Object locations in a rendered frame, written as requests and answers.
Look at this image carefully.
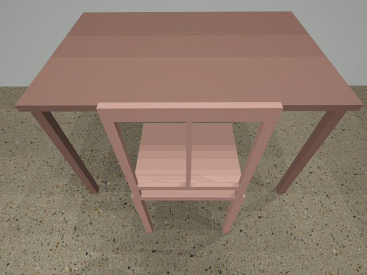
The table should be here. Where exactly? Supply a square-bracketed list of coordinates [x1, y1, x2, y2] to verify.
[15, 11, 363, 194]

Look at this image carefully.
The chair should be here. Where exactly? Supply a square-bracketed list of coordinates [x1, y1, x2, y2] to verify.
[96, 102, 283, 234]

